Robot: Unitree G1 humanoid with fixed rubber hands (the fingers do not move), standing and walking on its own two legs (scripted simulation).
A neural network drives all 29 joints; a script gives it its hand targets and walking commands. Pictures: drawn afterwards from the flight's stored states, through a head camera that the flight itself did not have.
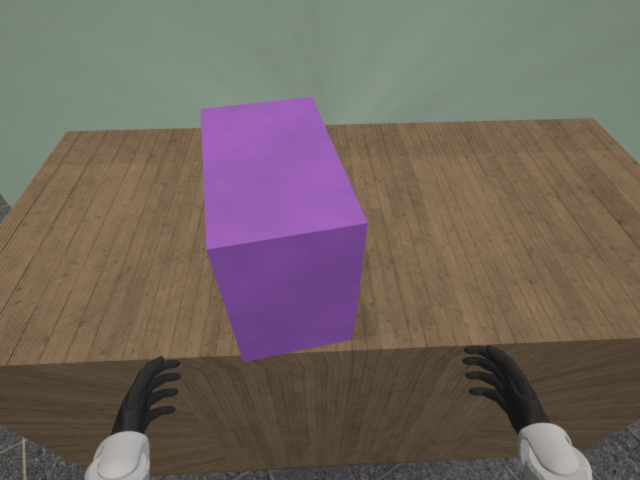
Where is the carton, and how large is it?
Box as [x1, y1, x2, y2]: [201, 97, 367, 361]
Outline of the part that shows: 311,97 201,109 206,249 243,361 352,338 367,222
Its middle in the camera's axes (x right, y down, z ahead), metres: -0.06 -0.02 +0.57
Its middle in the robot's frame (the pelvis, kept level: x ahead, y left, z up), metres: +0.44 +0.07 +0.07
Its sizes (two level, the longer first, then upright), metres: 0.274 0.164 0.248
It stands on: a pedestal, 0.72 m high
